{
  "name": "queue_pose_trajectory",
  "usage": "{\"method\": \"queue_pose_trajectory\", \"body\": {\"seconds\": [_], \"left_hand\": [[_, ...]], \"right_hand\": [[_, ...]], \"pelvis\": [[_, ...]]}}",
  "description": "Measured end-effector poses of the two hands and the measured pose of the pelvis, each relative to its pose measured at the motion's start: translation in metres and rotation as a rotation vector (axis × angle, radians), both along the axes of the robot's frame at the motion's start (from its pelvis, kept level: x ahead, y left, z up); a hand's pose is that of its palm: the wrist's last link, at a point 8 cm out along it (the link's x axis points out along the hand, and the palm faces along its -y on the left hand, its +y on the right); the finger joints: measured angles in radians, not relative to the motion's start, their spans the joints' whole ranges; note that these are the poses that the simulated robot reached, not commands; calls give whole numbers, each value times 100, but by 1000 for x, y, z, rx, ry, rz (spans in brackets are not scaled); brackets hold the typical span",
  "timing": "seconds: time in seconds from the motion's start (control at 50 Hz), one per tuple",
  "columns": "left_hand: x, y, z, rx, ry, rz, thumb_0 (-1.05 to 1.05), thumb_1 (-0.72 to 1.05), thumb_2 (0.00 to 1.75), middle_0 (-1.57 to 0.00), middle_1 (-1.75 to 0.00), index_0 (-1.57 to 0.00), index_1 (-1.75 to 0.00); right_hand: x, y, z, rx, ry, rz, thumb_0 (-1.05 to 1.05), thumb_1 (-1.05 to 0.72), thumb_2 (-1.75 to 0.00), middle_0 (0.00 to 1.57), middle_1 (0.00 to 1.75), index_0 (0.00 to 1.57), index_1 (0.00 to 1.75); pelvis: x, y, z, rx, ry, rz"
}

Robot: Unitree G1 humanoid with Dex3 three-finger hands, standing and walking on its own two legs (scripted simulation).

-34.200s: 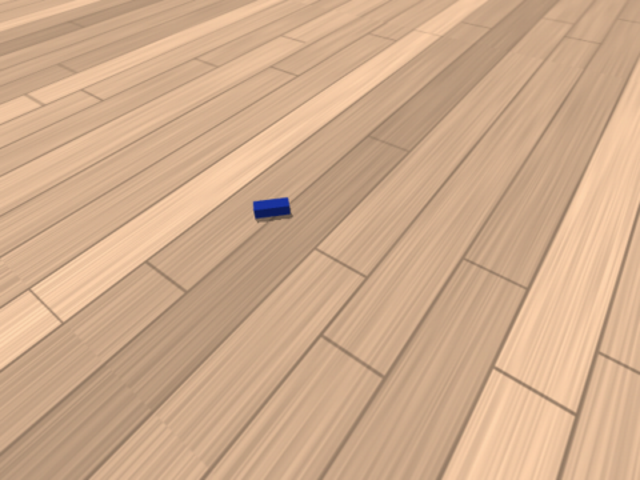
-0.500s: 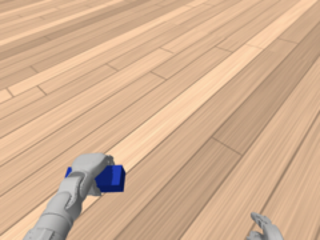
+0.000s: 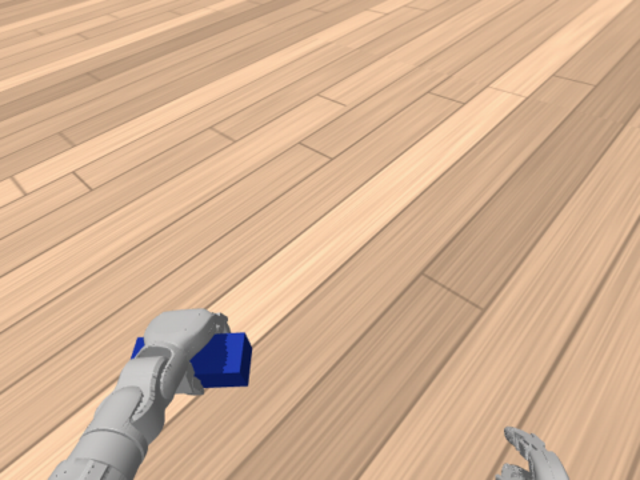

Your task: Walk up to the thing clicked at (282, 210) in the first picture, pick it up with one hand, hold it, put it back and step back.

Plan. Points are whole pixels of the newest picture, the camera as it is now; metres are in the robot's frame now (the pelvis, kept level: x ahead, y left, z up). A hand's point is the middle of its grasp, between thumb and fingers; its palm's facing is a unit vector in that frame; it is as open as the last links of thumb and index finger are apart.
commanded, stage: crouch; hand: left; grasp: from above
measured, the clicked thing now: (192, 361) +0.30 +0.23 -0.05
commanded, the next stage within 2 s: none
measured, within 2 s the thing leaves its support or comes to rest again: neither
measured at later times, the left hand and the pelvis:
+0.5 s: hand (213, 386) +0.31 +0.23 -0.17, palm faces -0.44 +0.03 -0.90, open 9.1 cm; pelvis -0.02 +0.01 -0.07, yaw +1 degrees
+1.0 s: hand (242, 405) +0.37 +0.25 -0.41, palm faces -0.46 +0.01 -0.89, open 9.1 cm; pelvis -0.06 +0.01 -0.27, yaw +0 degrees
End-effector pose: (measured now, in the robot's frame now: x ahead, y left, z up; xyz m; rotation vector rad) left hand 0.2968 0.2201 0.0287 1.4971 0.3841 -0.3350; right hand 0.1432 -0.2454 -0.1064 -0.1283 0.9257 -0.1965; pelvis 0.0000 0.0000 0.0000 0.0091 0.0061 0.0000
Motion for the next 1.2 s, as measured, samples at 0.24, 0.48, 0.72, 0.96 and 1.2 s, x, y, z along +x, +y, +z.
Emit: {"method": "queue_pose_trajectory", "body": {"seconds": [0.24, 0.48, 0.72, 0.96, 1.2], "left_hand": [[-5, 4, -36, 7, 17, -11, -2, 13, 46, -72, -55, -76, -49], [19, 10, -129, 71, -7, -17, -2, 13, 46, -73, -54, -77, -48], [58, 13, -252, 90, -41, -11, -2, 12, 46, -73, -54, -77, -47], [73, 23, -368, 75, 21, 6, -2, 12, 47, -73, -53, -77, -47], [92, 28, -455, 59, -6, 4, -2, 11, 47, -73, -53, -77, -47]], "right_hand": [[-6, -1, -4, -22, 40, 9, 1, -90, -90, 20, 30, 20, 30], [-62, -21, -60, -97, 211, -14, 0, -90, -90, 20, 30, 20, 30], [-137, -22, -170, -142, 377, -78, 0, -90, -89, 20, 30, 20, 30], [-149, -5, -270, -105, 419, -25, 0, -89, -89, 20, 30, 20, 30], [-134, -17, -334, -143, 427, 63, 0, -90, -90, 20, 30, 20, 30]], "pelvis": [[-3, 1, -5, -1, 39, 13], [-17, 6, -58, -24, 243, 26], [-39, 15, -165, -49, 473, 20], [-55, 14, -258, -67, 597, 23], [-61, 10, -329, -90, 645, 16]]}}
